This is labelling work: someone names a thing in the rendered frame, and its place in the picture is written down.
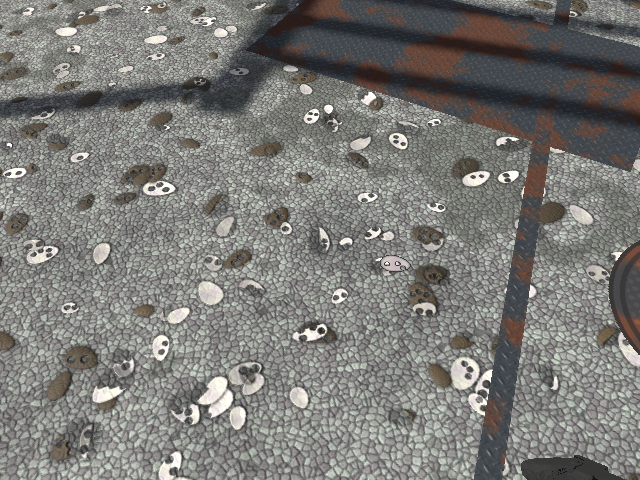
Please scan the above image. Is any robot right hand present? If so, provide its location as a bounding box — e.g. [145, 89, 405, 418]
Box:
[521, 455, 625, 480]

